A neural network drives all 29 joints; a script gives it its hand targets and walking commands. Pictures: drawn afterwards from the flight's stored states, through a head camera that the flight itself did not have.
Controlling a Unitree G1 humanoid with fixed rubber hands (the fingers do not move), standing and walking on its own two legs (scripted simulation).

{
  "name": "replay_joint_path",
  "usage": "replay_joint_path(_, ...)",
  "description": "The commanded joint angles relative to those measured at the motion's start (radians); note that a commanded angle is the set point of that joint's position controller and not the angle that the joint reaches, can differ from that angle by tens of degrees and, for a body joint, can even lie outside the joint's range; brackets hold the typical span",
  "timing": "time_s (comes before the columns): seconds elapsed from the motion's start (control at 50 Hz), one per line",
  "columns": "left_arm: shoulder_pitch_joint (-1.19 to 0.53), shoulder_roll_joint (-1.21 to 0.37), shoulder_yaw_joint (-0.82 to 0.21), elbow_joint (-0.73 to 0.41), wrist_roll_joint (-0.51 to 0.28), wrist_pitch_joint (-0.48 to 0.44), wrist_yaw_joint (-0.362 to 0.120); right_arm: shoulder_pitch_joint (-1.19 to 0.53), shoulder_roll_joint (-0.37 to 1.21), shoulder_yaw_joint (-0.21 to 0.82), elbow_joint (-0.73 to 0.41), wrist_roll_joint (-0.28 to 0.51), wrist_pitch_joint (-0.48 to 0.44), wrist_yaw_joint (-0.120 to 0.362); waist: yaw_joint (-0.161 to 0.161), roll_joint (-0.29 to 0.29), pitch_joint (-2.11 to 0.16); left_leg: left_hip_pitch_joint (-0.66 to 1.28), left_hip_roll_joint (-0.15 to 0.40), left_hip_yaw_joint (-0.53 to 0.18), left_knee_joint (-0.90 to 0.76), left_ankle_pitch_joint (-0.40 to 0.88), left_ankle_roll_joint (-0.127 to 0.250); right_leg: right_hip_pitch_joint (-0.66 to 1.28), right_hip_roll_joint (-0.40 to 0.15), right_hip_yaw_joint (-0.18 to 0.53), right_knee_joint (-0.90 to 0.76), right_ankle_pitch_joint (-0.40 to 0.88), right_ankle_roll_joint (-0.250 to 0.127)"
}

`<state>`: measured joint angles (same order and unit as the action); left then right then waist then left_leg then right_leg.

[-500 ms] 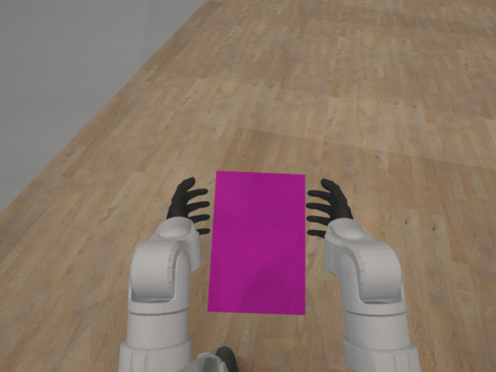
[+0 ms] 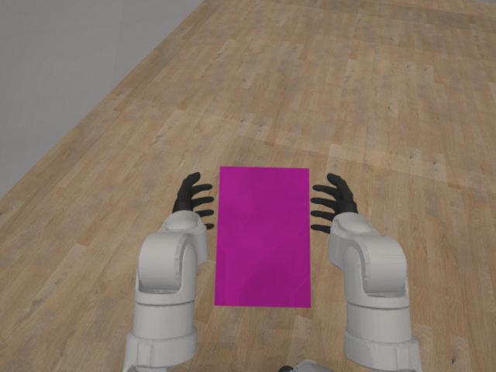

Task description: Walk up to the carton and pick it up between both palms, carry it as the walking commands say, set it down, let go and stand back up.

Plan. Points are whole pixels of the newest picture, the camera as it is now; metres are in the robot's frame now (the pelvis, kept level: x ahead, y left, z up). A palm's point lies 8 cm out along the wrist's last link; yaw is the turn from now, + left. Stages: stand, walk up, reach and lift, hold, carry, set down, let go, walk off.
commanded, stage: carry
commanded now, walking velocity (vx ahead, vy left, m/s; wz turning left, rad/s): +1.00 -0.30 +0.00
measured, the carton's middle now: (260, 234) +0.35 +0.01 -0.01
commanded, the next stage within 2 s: none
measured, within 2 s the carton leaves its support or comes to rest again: neither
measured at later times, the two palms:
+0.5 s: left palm (264, 51) +0.79 +0.00 +0.10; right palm (361, 53) +0.77 -0.23 +0.11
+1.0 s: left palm (306, 11) +1.03 -0.13 +0.10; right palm (386, 12) +1.02 -0.36 +0.11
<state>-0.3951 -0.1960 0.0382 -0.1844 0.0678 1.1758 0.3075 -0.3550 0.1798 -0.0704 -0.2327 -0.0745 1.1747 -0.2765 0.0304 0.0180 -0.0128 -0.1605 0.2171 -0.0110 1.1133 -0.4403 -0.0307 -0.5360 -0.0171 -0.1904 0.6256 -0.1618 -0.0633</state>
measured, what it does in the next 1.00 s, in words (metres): walks ahead: left foot, then right foot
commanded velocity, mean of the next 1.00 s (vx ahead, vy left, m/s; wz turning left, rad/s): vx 0.08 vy -0.16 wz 0.00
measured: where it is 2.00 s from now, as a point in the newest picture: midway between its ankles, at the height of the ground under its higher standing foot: (331, 243)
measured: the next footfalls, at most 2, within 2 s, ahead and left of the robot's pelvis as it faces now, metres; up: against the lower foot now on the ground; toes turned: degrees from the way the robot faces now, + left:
left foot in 0.34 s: +0.57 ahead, -0.03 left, +0.00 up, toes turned +10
right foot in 0.76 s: +0.78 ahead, -0.36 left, +0.00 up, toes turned -12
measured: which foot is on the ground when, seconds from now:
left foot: up 0.00-0.32, down 0.34-0.78, up 0.80-1.00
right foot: down 0.00-0.32, up 0.34-0.74, down 0.76-1.00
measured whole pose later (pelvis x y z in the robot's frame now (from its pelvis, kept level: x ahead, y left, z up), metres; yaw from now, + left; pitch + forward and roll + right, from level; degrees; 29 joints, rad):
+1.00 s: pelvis +0.71 -0.23 +0.02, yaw -1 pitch +6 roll +1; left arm -0.38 -0.19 0.07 -0.22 0.09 1.18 0.28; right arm -0.38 0.19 -0.06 -0.22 -0.06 1.16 -0.28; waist -0.04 -0.02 0.02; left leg -0.51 0.04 0.12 0.76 -0.40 -0.01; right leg -0.40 0.02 -0.14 0.53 -0.24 -0.10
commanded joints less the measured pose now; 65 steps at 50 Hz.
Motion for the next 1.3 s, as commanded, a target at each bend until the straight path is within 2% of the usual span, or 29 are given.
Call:
replay_joint_path(0.0,-0.271,-1.083,-0.431,-0.118,-0.306,-0.017,-0.222,-0.314,1.051,0.488,-0.100,0.313,-0.008,0.217,0.002,-0.165,-0.594,-0.682,-0.099,-0.017,0.340,-0.031,0.042,0.978,-0.302,0.551,-0.204,0.371,-0.154)
replay_joint_path(0.04,-0.347,-1.144,-0.447,-0.165,-0.326,-0.045,-0.234,-0.367,1.094,0.493,-0.153,0.337,-0.046,0.231,-0.017,-0.055,-0.536,-0.593,-0.035,-0.009,0.150,0.073,0.021,0.826,-0.275,0.431,-0.270,0.238,-0.133)
replay_joint_path(0.08,-0.318,-1.136,-0.432,-0.140,-0.316,-0.055,-0.240,-0.317,1.102,0.490,-0.129,0.313,-0.067,0.223,-0.024,-0.074,-0.473,-0.555,-0.041,0.026,0.018,0.111,0.032,0.737,-0.282,0.367,-0.341,0.114,-0.140)
replay_joint_path(0.12,-0.303,-1.107,-0.420,-0.162,-0.323,-0.065,-0.245,-0.303,1.099,0.488,-0.139,0.302,-0.085,0.205,-0.028,-0.103,-0.402,-0.589,-0.077,0.093,-0.100,0.149,0.038,0.747,-0.272,0.277,-0.334,0.449,-0.135)
replay_joint_path(0.18,-0.239,-1.051,-0.414,-0.166,-0.315,-0.054,-0.245,-0.245,1.063,0.471,-0.125,0.275,-0.081,0.179,-0.027,-0.138,-0.325,-0.464,-0.184,0.220,-0.369,0.334,0.045,0.709,-0.154,0.091,-0.326,0.873,-0.040)
replay_joint_path(0.28,-0.175,-0.982,-0.415,-0.185,-0.290,-0.037,-0.228,-0.253,1.034,0.500,-0.147,0.283,-0.058,0.175,-0.033,-0.161,-0.370,-0.042,-0.328,0.355,-0.732,0.668,0.065,0.668,-0.083,-0.023,-0.045,1.109,0.050)
replay_joint_path(0.3,-0.195,-0.969,-0.422,-0.200,-0.288,-0.034,-0.224,-0.274,1.043,0.514,-0.162,0.295,-0.054,0.179,-0.061,-0.157,-0.412,0.125,-0.270,0.314,-0.787,0.757,0.087,0.584,-0.070,-0.042,0.117,0.994,0.077)
replay_joint_path(0.32,-0.231,-0.958,-0.432,-0.213,-0.287,-0.030,-0.220,-0.280,1.047,0.518,-0.166,0.299,-0.047,0.182,-0.103,-0.103,-0.447,0.361,-0.110,0.157,-0.788,0.861,0.137,0.363,-0.046,-0.015,0.319,0.662,0.099)
replay_joint_path(0.34,-0.240,-0.981,-0.446,-0.211,-0.297,-0.017,-0.225,-0.284,1.025,0.495,-0.158,0.292,-0.038,0.181,-0.083,0.135,-0.472,0.572,0.160,-0.151,-0.660,1.432,0.248,0.069,0.075,0.028,0.590,-0.245,0.113)
replay_joint_path(0.36,-0.212,-0.976,-0.448,-0.155,-0.291,-0.002,-0.228,-0.250,0.995,0.466,-0.121,0.276,-0.031,0.179,-0.081,0.210,-0.547,0.659,0.244,-0.306,-0.641,1.685,0.344,-0.058,0.080,0.185,0.773,-0.327,0.128)
replay_joint_path(0.4,-0.208,-0.998,-0.450,-0.154,-0.281,-0.015,-0.233,-0.224,1.030,0.456,-0.080,0.280,-0.023,0.198,-0.069,0.096,-0.601,0.550,0.221,-0.225,-0.711,1.307,0.312,-0.057,-0.019,0.282,0.670,-0.214,0.116)
replay_joint_path(0.44,-0.250,-1.057,-0.466,-0.190,-0.288,-0.038,-0.236,-0.241,1.110,0.476,-0.094,0.306,-0.036,0.218,-0.072,0.008,-0.536,0.438,0.149,-0.072,-0.756,1.179,0.224,-0.034,-0.041,0.229,0.392,-0.176,0.107)
replay_joint_path(0.58,-0.255,-1.065,-0.473,-0.237,-0.278,-0.071,-0.207,-0.266,1.080,0.473,-0.168,0.324,-0.065,0.230,-0.072,0.186,-0.510,0.339,0.077,0.137,-0.740,1.166,0.119,0.071,0.019,0.078,0.033,0.061,0.075)
replay_joint_path(0.68,-0.248,-1.044,-0.491,-0.218,-0.301,-0.034,-0.221,-0.213,1.037,0.454,-0.127,0.282,-0.039,0.212,-0.081,0.179,-0.420,0.307,0.079,0.162,-0.661,0.950,0.064,0.105,0.006,0.071,-0.136,0.167,0.063)
replay_joint_path(0.72,-0.249,-1.037,-0.484,-0.197,-0.305,-0.016,-0.230,-0.207,1.033,0.451,-0.100,0.271,-0.026,0.203,-0.068,0.110,-0.414,0.221,0.034,0.188,-0.527,0.807,0.019,0.256,-0.002,0.044,-0.285,0.289,0.056)
replay_joint_path(0.74,-0.238,-1.016,-0.468,-0.177,-0.304,-0.005,-0.232,-0.198,1.024,0.445,-0.084,0.265,-0.017,0.198,-0.057,-0.017,-0.437,0.125,-0.025,0.198,-0.391,0.618,-0.004,0.390,-0.058,0.083,-0.294,0.630,0.056)
replay_joint_path(0.76,-0.225,-1.000,-0.452,-0.154,-0.301,0.000,-0.233,-0.217,1.018,0.443,-0.076,0.266,-0.007,0.196,-0.038,-0.195,-0.493,-0.127,-0.098,0.190,-0.213,0.215,-0.041,0.642,-0.205,0.233,-0.130,1.276,-0.005)
replay_joint_path(0.78,-0.210,-1.009,-0.445,-0.129,-0.312,-0.003,-0.235,-0.214,1.020,0.450,-0.077,0.264,-0.004,0.191,-0.032,-0.383,-0.560,-0.409,-0.175,0.154,-0.084,-0.245,-0.043,0.895,-0.306,0.355,-0.036,1.621,-0.107)
replay_joint_path(0.8,-0.173,-1.021,-0.437,-0.099,-0.310,0.004,-0.236,-0.184,1.021,0.450,-0.044,0.263,0.001,0.190,-0.035,-0.316,-0.586,-0.506,-0.176,0.086,-0.044,-0.302,-0.023,0.933,-0.343,0.390,-0.042,1.557,-0.148)
replay_joint_path(0.86,-0.240,-1.086,-0.428,-0.158,-0.295,-0.024,-0.242,-0.292,1.112,0.493,-0.073,0.327,-0.027,0.214,-0.045,-0.103,-0.547,-0.419,-0.160,0.078,-0.142,-0.094,0.001,0.697,-0.269,0.301,-0.123,1.029,-0.121)
replay_joint_path(0.92,-0.278,-1.068,-0.402,-0.202,-0.280,-0.049,-0.241,-0.318,1.128,0.506,-0.109,0.337,-0.052,0.215,-0.040,-0.154,-0.549,-0.344,-0.156,0.106,-0.265,-0.004,0.012,0.617,-0.256,0.227,-0.098,0.921,-0.136)
replay_joint_path(1.0,-0.233,-1.058,-0.411,-0.197,-0.273,-0.050,-0.233,-0.270,1.109,0.501,-0.123,0.324,-0.060,0.211,-0.048,-0.130,-0.547,-0.182,-0.183,0.174,-0.571,0.255,0.035,0.536,-0.178,0.151,-0.036,0.775,-0.083)
replay_joint_path(1.02,-0.221,-1.062,-0.420,-0.189,-0.275,-0.048,-0.232,-0.261,1.111,0.497,-0.117,0.319,-0.059,0.212,-0.055,-0.115,-0.549,-0.082,-0.116,0.127,-0.644,0.361,0.057,0.465,-0.158,0.147,-0.013,0.681,-0.052)
replay_joint_path(1.04,-0.214,-1.065,-0.430,-0.176,-0.275,-0.043,-0.230,-0.250,1.107,0.486,-0.106,0.312,-0.057,0.213,-0.066,-0.038,-0.557,0.055,0.034,-0.007,-0.655,0.610,0.115,0.329,-0.128,0.149,0.050,0.424,-0.009)
replay_joint_path(1.06,-0.232,-1.064,-0.439,-0.177,-0.273,-0.034,-0.231,-0.257,1.079,0.467,-0.100,0.306,-0.057,0.209,-0.055,0.207,-0.561,0.134,0.246,-0.209,-0.626,1.021,0.199,0.178,-0.048,0.119,0.172,-0.026,0.052)
replay_joint_path(1.08,-0.260,-1.060,-0.445,-0.175,-0.279,-0.028,-0.234,-0.245,1.057,0.459,-0.076,0.306,-0.051,0.209,-0.069,0.288,-0.539,0.165,0.290,-0.229,-0.614,1.161,0.257,0.095,-0.033,0.161,0.209,-0.324,0.069)
replay_joint_path(1.2,-0.253,-1.089,-0.454,-0.158,-0.325,-0.035,-0.238,-0.246,1.072,0.438,-0.099,0.277,-0.055,0.192,-0.053,0.085,-0.493,0.008,0.075,0.040,-0.523,0.763,0.075,0.341,-0.033,0.059,-0.210,-0.054,0.073)
replay_joint_path(1.26,-0.265,-1.081,-0.442,-0.149,-0.314,-0.038,-0.234,-0.283,1.066,0.468,-0.110,0.284,-0.046,0.192,-0.053,-0.133,-0.508,-0.250,-0.061,0.155,-0.392,0.204,-0.002,0.548,-0.202,0.205,-0.069,0.859,-0.026)
replay_joint_path(1.28,-0.251,-1.075,-0.440,-0.146,-0.304,-0.036,-0.230,-0.284,1.063,0.479,-0.111,0.288,-0.041,0.193,-0.046,-0.164,-0.506,-0.325,-0.101,0.170,-0.349,0.019,-0.003,0.600,-0.238,0.236,-0.056,1.015,-0.062)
